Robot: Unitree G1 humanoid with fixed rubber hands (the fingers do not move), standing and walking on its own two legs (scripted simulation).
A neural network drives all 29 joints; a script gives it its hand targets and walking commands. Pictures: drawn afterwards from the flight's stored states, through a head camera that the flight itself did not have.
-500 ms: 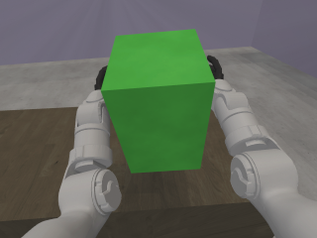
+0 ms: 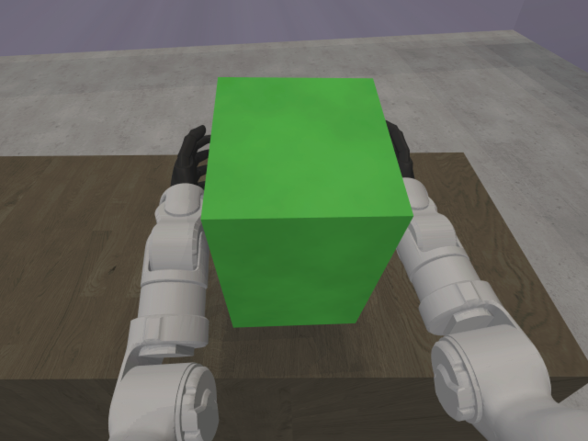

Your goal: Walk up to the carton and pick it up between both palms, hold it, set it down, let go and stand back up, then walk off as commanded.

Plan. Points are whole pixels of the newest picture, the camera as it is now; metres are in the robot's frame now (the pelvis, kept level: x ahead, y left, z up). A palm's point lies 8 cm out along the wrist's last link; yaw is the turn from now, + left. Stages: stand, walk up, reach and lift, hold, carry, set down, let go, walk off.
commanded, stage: set down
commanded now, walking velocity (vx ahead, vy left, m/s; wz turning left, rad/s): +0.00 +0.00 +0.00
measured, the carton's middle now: (295, 216) +0.38 +0.03 +0.15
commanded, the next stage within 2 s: none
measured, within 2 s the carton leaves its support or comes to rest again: neither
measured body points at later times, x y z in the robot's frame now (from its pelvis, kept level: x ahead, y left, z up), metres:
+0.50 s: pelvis +0.00 +0.00 +0.00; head -0.01 +0.00 +0.45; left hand +0.40 +0.16 +0.16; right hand +0.43 -0.11 +0.15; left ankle +0.02 +0.15 -0.74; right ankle +0.03 -0.10 -0.74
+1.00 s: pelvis +0.01 +0.00 +0.00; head +0.00 +0.00 +0.45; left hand +0.39 +0.16 +0.12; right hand +0.43 -0.11 +0.13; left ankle +0.02 +0.15 -0.74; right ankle +0.03 -0.10 -0.74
